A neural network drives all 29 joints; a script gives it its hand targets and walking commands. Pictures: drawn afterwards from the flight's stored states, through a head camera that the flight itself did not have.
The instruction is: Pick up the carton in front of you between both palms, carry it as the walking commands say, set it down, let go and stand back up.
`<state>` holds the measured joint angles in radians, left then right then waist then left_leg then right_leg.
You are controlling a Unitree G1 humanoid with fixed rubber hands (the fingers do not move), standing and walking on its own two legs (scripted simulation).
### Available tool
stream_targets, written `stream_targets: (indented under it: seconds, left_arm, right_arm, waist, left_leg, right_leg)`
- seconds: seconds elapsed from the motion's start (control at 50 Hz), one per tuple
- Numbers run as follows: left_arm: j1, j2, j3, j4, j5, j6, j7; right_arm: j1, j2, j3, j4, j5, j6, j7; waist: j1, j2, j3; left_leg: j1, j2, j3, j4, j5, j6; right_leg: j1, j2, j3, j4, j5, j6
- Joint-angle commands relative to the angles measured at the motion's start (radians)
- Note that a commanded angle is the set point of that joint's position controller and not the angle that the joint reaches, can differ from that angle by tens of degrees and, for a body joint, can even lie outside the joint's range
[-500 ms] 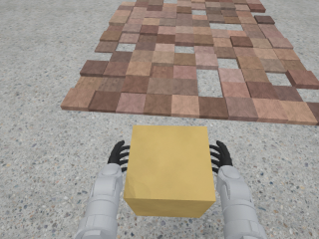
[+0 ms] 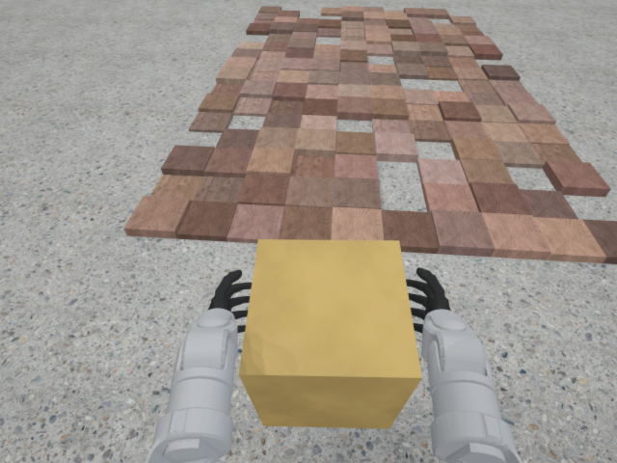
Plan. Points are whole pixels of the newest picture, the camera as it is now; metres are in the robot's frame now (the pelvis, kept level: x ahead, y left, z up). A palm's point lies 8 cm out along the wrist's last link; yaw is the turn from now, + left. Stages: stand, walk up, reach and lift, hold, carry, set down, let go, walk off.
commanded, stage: reach and lift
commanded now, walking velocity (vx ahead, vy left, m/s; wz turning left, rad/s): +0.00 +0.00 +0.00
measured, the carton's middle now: (327, 338) +0.32 +0.00 -0.05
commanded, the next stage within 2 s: hold in 0.64 s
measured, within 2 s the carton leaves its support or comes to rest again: neither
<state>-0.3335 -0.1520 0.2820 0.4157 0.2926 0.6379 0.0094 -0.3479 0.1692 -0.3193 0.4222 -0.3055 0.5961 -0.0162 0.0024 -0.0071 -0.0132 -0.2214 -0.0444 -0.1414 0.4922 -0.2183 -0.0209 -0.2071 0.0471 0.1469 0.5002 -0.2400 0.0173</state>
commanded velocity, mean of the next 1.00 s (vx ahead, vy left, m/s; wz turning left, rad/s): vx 0.00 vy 0.00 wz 0.00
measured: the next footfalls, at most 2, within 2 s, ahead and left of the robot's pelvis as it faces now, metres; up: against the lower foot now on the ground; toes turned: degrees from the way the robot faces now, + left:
none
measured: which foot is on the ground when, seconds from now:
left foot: down 0.00-1.00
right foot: down 0.00-1.00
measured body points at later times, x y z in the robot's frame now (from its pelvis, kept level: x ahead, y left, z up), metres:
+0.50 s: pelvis +0.02 +0.00 +0.01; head -0.01 +0.00 +0.46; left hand +0.32 +0.15 +0.03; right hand +0.32 -0.15 +0.03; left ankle +0.03 +0.13 -0.74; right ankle +0.02 -0.13 -0.74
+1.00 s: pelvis +0.01 +0.00 +0.01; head -0.04 +0.00 +0.46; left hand +0.31 +0.15 +0.04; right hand +0.31 -0.15 +0.05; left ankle +0.03 +0.13 -0.74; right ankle +0.02 -0.13 -0.74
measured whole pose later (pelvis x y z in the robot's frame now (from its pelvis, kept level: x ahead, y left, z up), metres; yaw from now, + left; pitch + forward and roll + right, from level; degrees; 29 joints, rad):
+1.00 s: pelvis +0.01 +0.00 +0.01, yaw +0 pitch -7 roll +0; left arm -0.26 -0.15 0.21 0.26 0.28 0.79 0.01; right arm -0.28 0.16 -0.24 0.27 -0.29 0.75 -0.01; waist 0.00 -0.01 0.00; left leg -0.07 -0.03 -0.13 0.37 -0.18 -0.02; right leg -0.05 0.04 0.14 0.38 -0.20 0.01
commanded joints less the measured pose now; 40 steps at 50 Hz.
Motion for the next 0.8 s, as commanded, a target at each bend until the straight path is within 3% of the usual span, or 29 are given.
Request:
stream_targets:
  seconds: [0.0,0.38,0.6,0.7,0.78]
  left_arm:
    - [-0.636,-1.005,-0.572,-0.040,-0.268,-0.058,-0.270]
    - [-0.499,-0.974,-0.614,-0.157,-0.285,-0.013,-0.256]
    - [-0.475,-0.957,-0.627,-0.202,-0.298,0.012,-0.257]
    - [-0.464,-0.962,-0.705,-0.300,-0.347,0.039,-0.253]
    - [-0.422,-0.922,-0.665,-0.287,-0.320,0.081,-0.244]
  right_arm:
    - [-0.547,1.015,0.576,0.045,0.254,-0.010,0.284]
    - [-0.418,0.980,0.613,-0.068,0.273,0.033,0.279]
    - [-0.393,0.975,0.630,-0.117,0.287,0.059,0.272]
    - [-0.376,0.981,0.704,-0.220,0.331,0.088,0.264]
    - [-0.336,0.938,0.668,-0.208,0.309,0.130,0.257]
  waist:
    - [-0.003,0.002,-0.294]
    - [-0.001,0.007,-0.293]
    - [0.002,0.000,-0.270]
    - [-0.006,-0.001,-0.324]
    - [-0.003,0.001,-0.224]
  left_leg:
    - [0.125,-0.048,0.086,-0.085,0.047,0.009]
    - [0.214,-0.055,0.077,-0.130,0.232,-0.005]
    - [0.225,-0.061,0.075,-0.142,0.243,-0.002]
    - [0.269,-0.062,0.066,-0.149,0.316,-0.004]
    - [0.244,-0.060,0.071,-0.177,0.236,-0.003]
  right_leg:
    - [0.036,0.041,-0.080,-0.104,0.054,-0.007]
    - [0.120,0.054,-0.081,-0.142,0.243,0.003]
    - [0.147,0.054,-0.073,-0.157,0.271,0.007]
    - [0.198,0.053,-0.067,-0.166,0.363,0.011]
    - [0.180,0.051,-0.068,-0.190,0.274,0.009]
